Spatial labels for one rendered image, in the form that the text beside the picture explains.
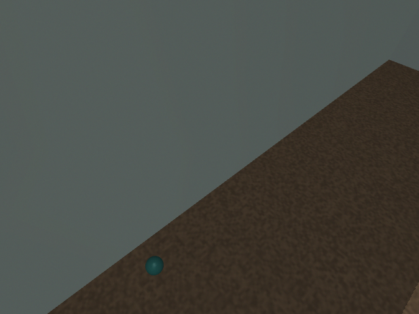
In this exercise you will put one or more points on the ball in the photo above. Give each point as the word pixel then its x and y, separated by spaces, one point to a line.
pixel 154 265

